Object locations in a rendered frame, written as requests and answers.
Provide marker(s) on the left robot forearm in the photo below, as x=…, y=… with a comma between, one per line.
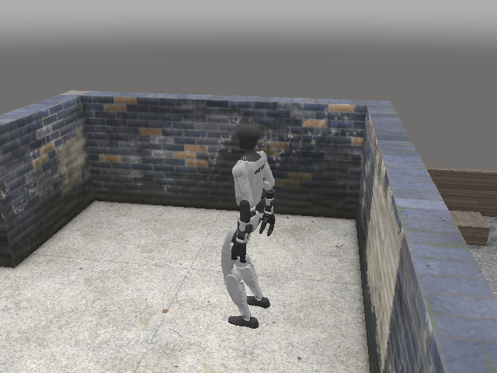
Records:
x=243, y=227

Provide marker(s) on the left robot upper arm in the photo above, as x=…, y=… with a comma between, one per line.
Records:
x=240, y=173

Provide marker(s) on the right robot forearm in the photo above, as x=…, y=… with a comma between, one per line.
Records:
x=269, y=200

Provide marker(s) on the robot left hand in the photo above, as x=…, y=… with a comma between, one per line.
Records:
x=238, y=249

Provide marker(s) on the humanoid robot head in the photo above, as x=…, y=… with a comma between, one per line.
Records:
x=248, y=136

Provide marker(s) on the right robot upper arm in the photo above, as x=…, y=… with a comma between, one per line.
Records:
x=269, y=181

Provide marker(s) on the robot left thigh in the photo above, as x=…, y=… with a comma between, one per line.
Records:
x=227, y=263

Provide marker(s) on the robot right hand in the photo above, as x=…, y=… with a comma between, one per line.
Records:
x=267, y=218

